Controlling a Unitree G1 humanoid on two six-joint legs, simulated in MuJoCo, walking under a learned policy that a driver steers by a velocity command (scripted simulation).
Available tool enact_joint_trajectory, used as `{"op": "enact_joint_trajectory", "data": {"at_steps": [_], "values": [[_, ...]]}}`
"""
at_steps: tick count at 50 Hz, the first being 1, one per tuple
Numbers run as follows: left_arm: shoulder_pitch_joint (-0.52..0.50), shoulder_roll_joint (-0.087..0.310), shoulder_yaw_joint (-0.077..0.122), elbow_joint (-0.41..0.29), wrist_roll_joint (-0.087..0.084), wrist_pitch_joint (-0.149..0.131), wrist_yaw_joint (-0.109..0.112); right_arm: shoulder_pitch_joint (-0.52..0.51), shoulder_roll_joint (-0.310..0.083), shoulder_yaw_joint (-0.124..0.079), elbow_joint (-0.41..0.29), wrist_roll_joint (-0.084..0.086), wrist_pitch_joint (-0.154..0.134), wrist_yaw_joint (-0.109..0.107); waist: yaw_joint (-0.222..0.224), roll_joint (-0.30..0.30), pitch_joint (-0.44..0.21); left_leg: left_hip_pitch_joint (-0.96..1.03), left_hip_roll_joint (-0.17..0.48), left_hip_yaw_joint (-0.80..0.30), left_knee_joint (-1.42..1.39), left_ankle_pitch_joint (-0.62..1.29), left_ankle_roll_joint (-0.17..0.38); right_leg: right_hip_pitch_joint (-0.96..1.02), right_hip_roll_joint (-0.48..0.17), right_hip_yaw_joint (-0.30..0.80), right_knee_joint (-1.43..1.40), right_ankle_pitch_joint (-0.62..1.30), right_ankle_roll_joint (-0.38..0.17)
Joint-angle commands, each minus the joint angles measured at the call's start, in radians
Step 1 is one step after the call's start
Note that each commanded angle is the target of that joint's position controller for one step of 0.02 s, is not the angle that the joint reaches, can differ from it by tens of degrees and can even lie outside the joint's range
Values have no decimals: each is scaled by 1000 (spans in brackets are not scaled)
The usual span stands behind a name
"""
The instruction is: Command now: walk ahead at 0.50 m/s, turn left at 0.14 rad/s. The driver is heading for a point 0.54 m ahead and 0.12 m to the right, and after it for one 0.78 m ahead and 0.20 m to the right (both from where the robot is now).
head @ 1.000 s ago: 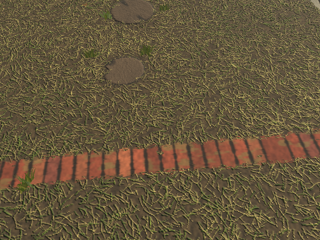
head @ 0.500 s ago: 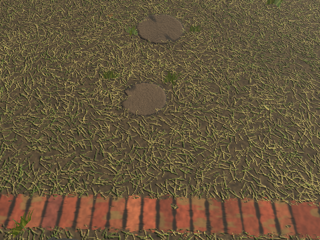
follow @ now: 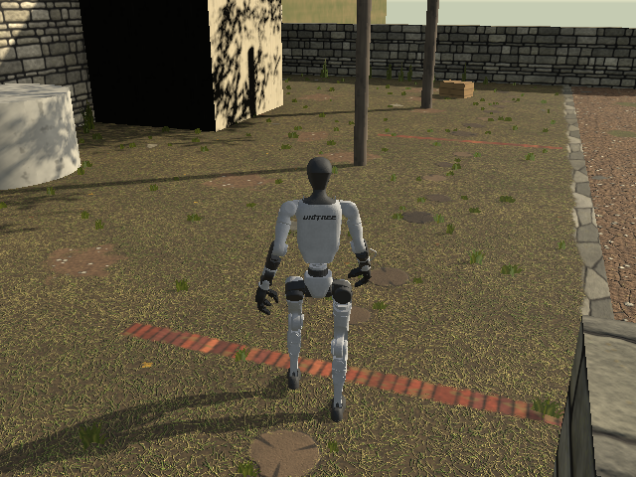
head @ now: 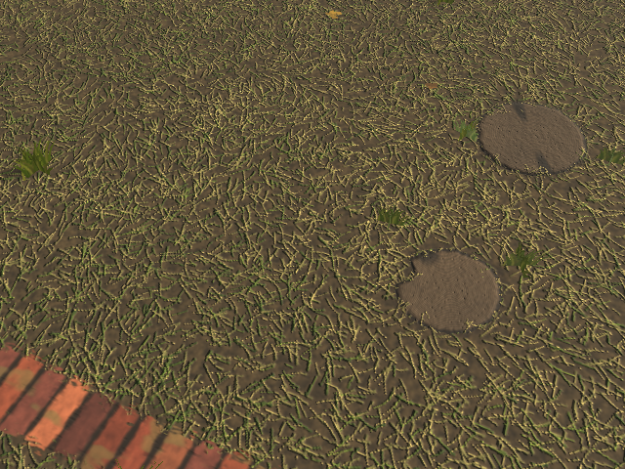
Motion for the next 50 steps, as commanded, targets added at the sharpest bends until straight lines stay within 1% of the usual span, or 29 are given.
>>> {"op": "enact_joint_trajectory", "data": {"at_steps": [1,3,4,5,6,7,8,9,10,12,14,17,21,23,26,29,30,31,32,33,34,35,36,37,39,41,43,45,50], "values": [[7,149,31,-26,-4,-7,1,-102,-42,4,-89,1,-20,-2,-20,-148,46,90,-10,80,-109,-2,22,-58,-252,137,-63,404,-130],[18,169,34,-5,-3,5,3,-77,-54,1,-84,-2,-30,-15,-42,-146,39,160,-35,95,-166,-68,47,-19,-266,158,13,546,-128],[13,176,35,3,-6,10,5,5,-63,-5,-56,-7,-39,-23,-86,-130,2,275,-62,101,-228,-66,61,-19,-248,144,119,666,-116],[16,161,29,8,-11,12,5,156,-93,-20,-1,-20,-52,-36,-149,-83,-86,488,-63,88,-274,-34,83,-80,-199,108,302,671,-96],[-4,116,13,-32,-16,7,2,335,-172,-42,30,-41,-61,-53,-223,21,-222,745,154,-135,-303,-148,130,-262,-146,77,578,374,-72],[87,10,-8,-63,-30,10,2,363,-273,-65,30,-33,-54,-65,-178,249,-323,936,428,-553,-409,-167,222,-573,16,51,885,-276,-40],[28,132,27,-36,-7,26,16,328,-219,-59,26,2,-47,-67,-190,72,-245,823,396,-539,-429,-172,215,-626,-18,181,966,-249,-56],[-19,120,32,-46,-12,26,11,246,-151,-38,27,7,-49,-66,-144,49,-112,707,342,-382,-450,-119,187,-636,-56,199,951,-165,-63],[-30,93,27,-37,-15,28,7,196,-96,-24,29,10,-57,-61,-117,41,-49,612,293,-272,-491,-38,157,-607,-84,188,905,-108,-58],[-12,73,30,-12,6,53,-4,157,-46,-11,38,15,-70,-65,-73,70,-3,511,226,-129,-540,40,114,-546,-103,174,868,-55,-39],[-33,50,33,-18,8,70,-17,180,-52,-14,57,18,-89,-67,-59,49,1,495,222,-63,-561,135,118,-549,-98,165,876,-11,-30],[-131,32,34,-52,13,80,-32,216,-63,-23,86,24,-101,-72,-59,34,35,513,222,24,-592,181,125,-649,-114,157,844,89,-16],[-277,12,22,-105,13,77,-47,246,-53,-22,119,20,-100,-74,-76,30,75,519,193,140,-596,224,119,-669,-109,116,644,224,-8],[-353,5,12,-134,15,75,-56,268,-71,-27,134,20,-99,-78,-93,31,88,529,201,180,-595,254,115,-630,-100,74,530,264,-21],[-415,19,11,-167,20,76,-62,312,-96,-34,163,19,-90,-84,-106,20,98,614,229,219,-556,359,103,-601,-79,25,434,215,-61],[-376,43,22,-168,24,78,-52,311,-132,-42,176,15,-74,-93,-74,43,47,699,237,269,-384,758,83,-493,0,-32,396,74,-120],[-310,58,31,-152,24,75,-46,307,-149,-47,178,14,-63,-94,-43,50,3,710,237,279,-258,868,80,-415,38,-43,385,17,-145],[-199,79,45,-121,26,67,-38,304,-162,-50,176,15,-52,-94,3,42,-65,673,232,285,-77,846,73,-277,73,-35,338,2,-173],[-35,133,71,-70,37,60,-23,291,-159,-48,159,15,-49,-91,81,-21,-155,515,207,295,191,635,42,-33,41,58,263,-4,-216],[-7,267,106,-74,40,63,-7,342,-37,-21,92,30,-56,-72,30,-255,-261,88,61,282,576,-157,-19,304,-280,547,231,-42,-357],[-1,287,110,-95,2,76,-5,236,-100,-34,48,23,-68,-65,56,-192,-325,-95,-71,61,744,-423,-39,348,-373,913,55,-20,-425],[-45,263,103,-82,-6,82,5,142,-103,-32,21,24,-79,-60,45,-104,-170,-185,4,-9,719,-316,-25,258,-344,732,37,45,-385],[-93,205,89,-78,-11,78,10,147,-91,-25,25,29,-91,-60,2,-55,-74,-147,44,-4,618,-232,-20,115,-310,620,28,148,-344],[-139,166,78,-80,-11,71,13,163,-88,-27,40,23,-89,-63,-46,-20,-17,-80,71,-6,530,-208,-23,1,-251,528,17,259,-297],[-183,127,63,-88,-18,54,14,207,-78,-25,51,-7,-51,-61,-98,-36,-22,39,84,-10,447,-200,-46,-115,-180,424,-2,375,-269],[-158,144,66,-81,-21,35,7,201,-61,-23,43,-12,-26,-54,-107,-45,-29,49,79,8,387,-184,-66,-149,-149,391,-14,421,-271],[-123,165,71,-76,-18,30,6,133,-54,-21,18,-9,-18,-51,-89,-60,-6,8,77,20,307,-116,-81,-165,-130,390,-38,367,-261],[-78,164,71,-68,-17,31,5,39,-60,-21,-13,-6,-16,-51,-56,-78,23,-54,75,19,209,-39,-92,-143,-123,409,-53,319,-245],[12,169,73,-55,-13,34,11,-120,-60,-12,-65,2,-26,-43,10,-99,28,-96,34,9,10,84,-88,-30,-122,444,-9,364,-218]]}}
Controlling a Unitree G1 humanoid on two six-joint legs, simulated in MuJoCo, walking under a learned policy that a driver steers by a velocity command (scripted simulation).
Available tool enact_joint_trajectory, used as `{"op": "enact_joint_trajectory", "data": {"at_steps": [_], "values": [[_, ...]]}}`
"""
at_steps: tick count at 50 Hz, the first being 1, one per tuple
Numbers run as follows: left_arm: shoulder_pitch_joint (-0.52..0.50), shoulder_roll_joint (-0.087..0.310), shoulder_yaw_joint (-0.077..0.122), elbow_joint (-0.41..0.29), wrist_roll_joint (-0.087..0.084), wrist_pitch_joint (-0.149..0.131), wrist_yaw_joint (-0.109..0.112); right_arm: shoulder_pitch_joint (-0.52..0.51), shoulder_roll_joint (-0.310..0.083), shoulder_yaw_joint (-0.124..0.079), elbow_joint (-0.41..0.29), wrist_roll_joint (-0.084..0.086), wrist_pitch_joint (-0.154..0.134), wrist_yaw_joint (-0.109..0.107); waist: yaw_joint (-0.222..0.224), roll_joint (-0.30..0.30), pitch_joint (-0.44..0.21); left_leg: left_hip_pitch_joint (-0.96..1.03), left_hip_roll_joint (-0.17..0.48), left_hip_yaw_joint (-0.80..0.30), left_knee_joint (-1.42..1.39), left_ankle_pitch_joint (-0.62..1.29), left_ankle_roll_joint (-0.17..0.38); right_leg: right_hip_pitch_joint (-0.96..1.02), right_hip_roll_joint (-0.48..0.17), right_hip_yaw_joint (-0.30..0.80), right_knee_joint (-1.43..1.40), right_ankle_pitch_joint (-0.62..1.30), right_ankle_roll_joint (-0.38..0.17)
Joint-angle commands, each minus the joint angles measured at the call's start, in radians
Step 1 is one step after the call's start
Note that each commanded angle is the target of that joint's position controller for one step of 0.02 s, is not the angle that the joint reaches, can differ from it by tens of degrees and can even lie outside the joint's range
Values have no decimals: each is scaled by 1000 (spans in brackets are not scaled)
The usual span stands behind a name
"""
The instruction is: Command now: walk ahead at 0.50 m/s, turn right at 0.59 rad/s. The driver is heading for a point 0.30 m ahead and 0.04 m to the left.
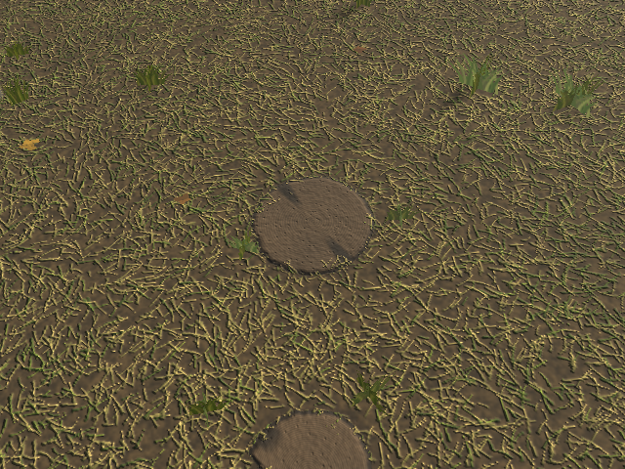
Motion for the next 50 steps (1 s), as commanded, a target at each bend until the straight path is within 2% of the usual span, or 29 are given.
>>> {"op": "enact_joint_trajectory", "data": {"at_steps": [1,3,5,6,7,8,9,10,11,12,13,14,15,16,18,21,24,26,28,29,30,31,32,33,35,37,39,50], "values": [[67,158,35,-40,5,-10,9,-138,-70,-9,-103,6,-20,4,25,-95,2,-31,-51,32,-94,59,3,42,-259,219,-37,365,-111],[82,163,35,-38,11,-10,15,-170,-73,-5,-120,10,-29,7,32,-103,2,-8,-72,37,-154,52,17,78,-272,230,-4,431,-103],[70,165,32,-39,14,-13,23,-144,-84,-6,-120,12,-37,8,13,-116,1,86,-84,35,-223,35,47,80,-290,241,21,476,-75],[47,167,32,-40,15,-14,26,-89,-93,-10,-104,11,-43,3,-16,-120,2,177,-102,39,-262,11,67,58,-284,229,60,566,-49],[33,172,31,-38,14,-17,27,-3,-112,-18,-74,7,-51,-6,-49,-117,-29,294,-137,55,-287,-12,88,52,-263,212,149,730,-23],[19,172,29,-34,4,-22,24,118,-125,-26,-38,1,-65,-17,-111,-85,-87,446,-142,68,-369,77,111,38,-210,169,308,800,7],[18,136,18,-51,-7,-30,20,249,-167,-35,-21,-13,-83,-29,-161,-45,-196,679,2,-54,-359,183,150,-88,-158,144,522,583,34],[174,32,-1,-60,-42,-26,27,308,-274,-59,-25,-23,-77,-32,-110,206,-362,967,336,-435,-307,595,309,-342,3,26,881,-184,82],[195,119,11,-37,-6,-15,39,289,-234,-60,-22,19,-57,-23,-96,151,-395,903,358,-594,-362,661,369,-413,3,30,1009,-343,80],[125,125,15,-24,10,-5,39,213,-148,-37,-31,30,-55,-19,-77,29,-249,763,301,-442,-389,634,350,-425,-40,60,1027,-273,88],[53,112,10,-35,15,-1,32,156,-82,-17,-30,29,-58,-16,-73,-10,-164,674,240,-314,-407,664,314,-433,-69,47,976,-230,96],[16,98,7,-40,15,7,24,143,-53,-5,-17,28,-61,-17,-68,17,-120,621,191,-221,-436,697,281,-428,-94,42,921,-215,103],[12,87,5,-41,23,22,15,147,-50,-1,2,33,-64,-20,-53,59,-101,563,152,-160,-463,693,257,-388,-105,35,868,-194,112],[27,75,2,-30,26,35,11,150,-60,-1,15,31,-68,-18,-41,74,-107,528,130,-122,-473,716,251,-340,-95,20,846,-175,119],[34,57,-4,-20,20,48,6,144,-75,-1,31,26,-76,-17,-20,73,-133,496,118,-72,-482,763,265,-296,-83,8,785,-151,131],[-21,30,-22,-15,23,59,10,121,-77,7,53,20,-70,-18,-11,88,-133,447,91,-4,-489,706,258,-237,-110,-36,574,-108,141],[-91,28,-37,-8,18,70,15,155,-94,5,80,21,-52,-16,-46,118,-138,423,83,-11,-498,508,251,-158,-129,-83,423,-53,141],[-120,34,-42,-1,17,71,20,164,-102,3,94,23,-34,-17,-55,105,-119,396,88,-45,-500,285,247,-117,-135,-96,336,-42,133],[-132,31,-49,12,26,62,27,154,-93,7,101,29,-16,-24,-37,53,-75,321,67,-63,-481,21,202,-24,-147,-89,149,42,111],[-138,56,-48,15,34,53,34,174,-76,12,106,23,-13,-26,-42,1,-56,279,51,-74,-470,-76,160,19,-206,-10,82,96,97],[-133,106,-45,13,42,40,42,202,-48,17,99,20,-11,-24,-71,-91,-55,265,-7,-31,-398,-153,122,30,-337,137,25,193,72],[-192,123,-42,30,12,40,41,294,0,26,135,39,2,-26,-134,-207,-42,417,-82,36,-436,-225,102,-161,-377,165,5,147,12],[-227,68,-54,29,5,35,35,276,-31,22,162,33,10,-32,-122,-160,-8,497,-73,25,-450,-169,90,-230,-329,140,-12,43,32],[-225,50,-58,41,4,30,34,252,-49,14,168,29,12,-33,-107,-145,17,505,-65,12,-458,-127,88,-241,-284,106,-11,1,60],[-191,52,-58,73,2,28,41,238,-65,7,184,28,12,-31,-94,-126,17,500,-42,-4,-461,-79,94,-199,-244,70,-8,24,78],[-168,47,-56,101,-1,26,44,243,-41,14,207,28,8,-32,-87,-89,4,479,-33,-9,-476,-69,93,-142,-240,57,11,82,75],[-164,41,-57,118,1,25,44,234,-35,15,227,30,6,-37,-81,-59,-1,478,-33,-9,-485,-67,90,-122,-242,51,20,114,70],[-138,23,-63,206,2,28,51,236,-15,21,311,30,15,-50,-78,-37,1,508,-23,-12,-483,-44,93,-115,-232,33,18,142,70]]}}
